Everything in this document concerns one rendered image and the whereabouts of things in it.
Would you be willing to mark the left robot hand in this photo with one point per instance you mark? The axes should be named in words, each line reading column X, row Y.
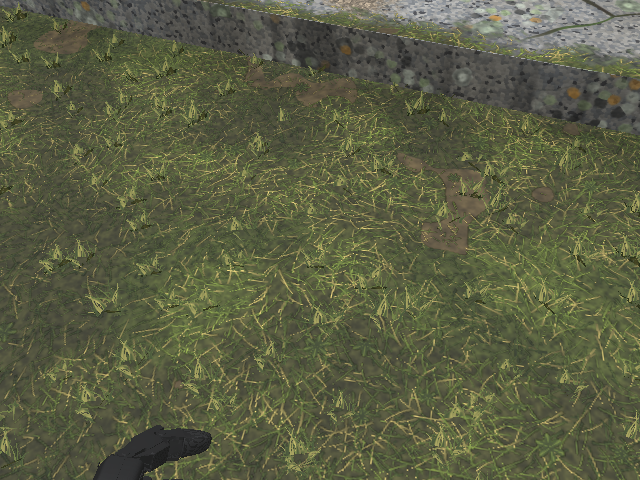
column 151, row 449

